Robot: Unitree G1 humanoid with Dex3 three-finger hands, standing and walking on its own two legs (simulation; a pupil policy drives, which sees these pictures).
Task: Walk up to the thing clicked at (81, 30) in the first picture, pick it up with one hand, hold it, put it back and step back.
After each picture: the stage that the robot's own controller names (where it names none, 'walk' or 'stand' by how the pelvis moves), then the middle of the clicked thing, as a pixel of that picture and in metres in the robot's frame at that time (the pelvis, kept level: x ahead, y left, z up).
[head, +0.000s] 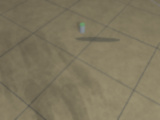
stand; (82, 28) +1.56 +0.00 -0.72
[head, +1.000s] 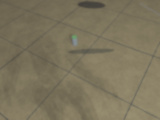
walk; (74, 40) +1.43 +0.21 -0.70
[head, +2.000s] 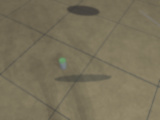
walk; (62, 63) +0.93 +0.24 -0.71
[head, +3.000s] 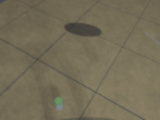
walk; (58, 103) +0.52 +0.17 -0.69
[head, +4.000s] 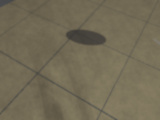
stand; out of the picture +0.33 +0.14 -0.70
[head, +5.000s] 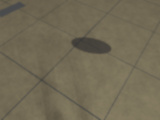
stand; out of the picture +0.29 +0.14 -0.72
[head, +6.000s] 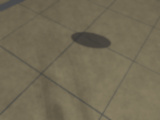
stand; out of the picture +0.33 +0.14 -0.71
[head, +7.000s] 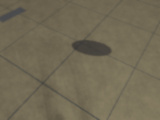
stand; out of the picture +0.29 +0.15 -0.73
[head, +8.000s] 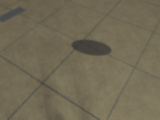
stand; out of the picture +0.29 +0.15 -0.73
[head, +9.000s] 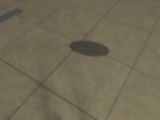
stand; out of the picture +0.29 +0.15 -0.73
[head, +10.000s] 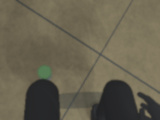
go down; (45, 73) +0.37 +0.15 -0.38
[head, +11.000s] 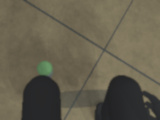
go down; (45, 70) +0.38 +0.16 -0.32
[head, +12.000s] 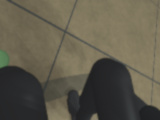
close in; out of the picture +0.38 +0.19 -0.22
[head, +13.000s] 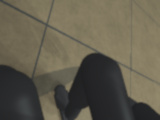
close; out of the picture +0.38 +0.20 -0.22
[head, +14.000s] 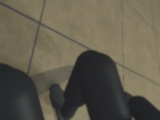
close; out of the picture +0.38 +0.19 -0.21
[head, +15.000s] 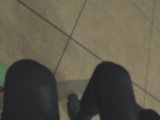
lift; out of the picture +0.30 +0.23 -0.16
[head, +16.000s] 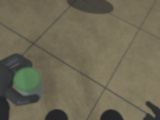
lift; (30, 86) +0.29 +0.17 +0.03
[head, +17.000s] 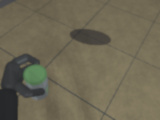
hold; (37, 83) +0.31 +0.16 +0.04
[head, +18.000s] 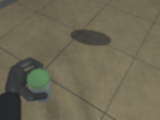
hold; (40, 86) +0.30 +0.15 +0.03
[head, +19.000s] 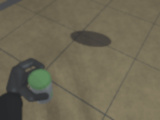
hold; (41, 87) +0.30 +0.15 +0.03
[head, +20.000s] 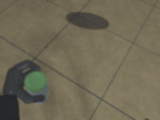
crouch; (38, 88) +0.31 +0.16 -0.02
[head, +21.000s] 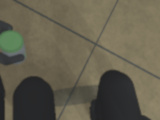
lower; (13, 49) +0.42 +0.20 -0.08
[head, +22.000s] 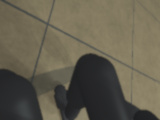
lower; out of the picture +0.39 +0.22 -0.21
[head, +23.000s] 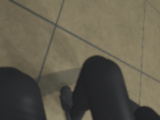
lower; out of the picture +0.37 +0.22 -0.20
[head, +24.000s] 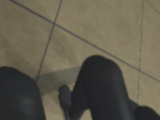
lower; out of the picture +0.37 +0.23 -0.20
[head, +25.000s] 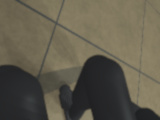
lower; out of the picture +0.37 +0.24 -0.20
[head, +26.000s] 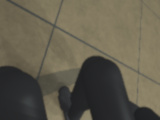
open; out of the picture +0.37 +0.22 -0.23
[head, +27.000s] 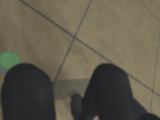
stand; (7, 64) +0.37 +0.20 -0.24
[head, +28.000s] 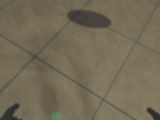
stand; (56, 117) +0.31 +0.15 -0.60
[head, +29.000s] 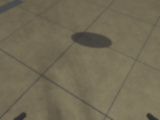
stand; out of the picture +0.31 +0.15 -0.66
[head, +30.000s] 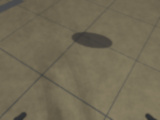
stand; out of the picture +0.31 +0.14 -0.66
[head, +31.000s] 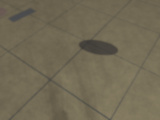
stand; out of the picture +0.34 +0.14 -0.72
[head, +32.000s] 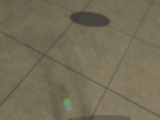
walk; (67, 104) +0.42 +0.13 -0.70
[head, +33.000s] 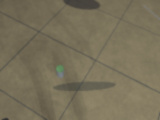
walk; (60, 71) +0.71 +0.15 -0.70
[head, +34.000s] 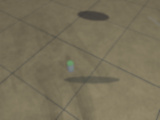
stand; (70, 66) +0.97 +0.19 -0.71
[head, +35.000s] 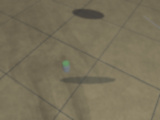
stand; (66, 66) +0.94 +0.17 -0.72
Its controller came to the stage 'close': yes
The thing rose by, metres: 0.73
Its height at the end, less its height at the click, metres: +0.00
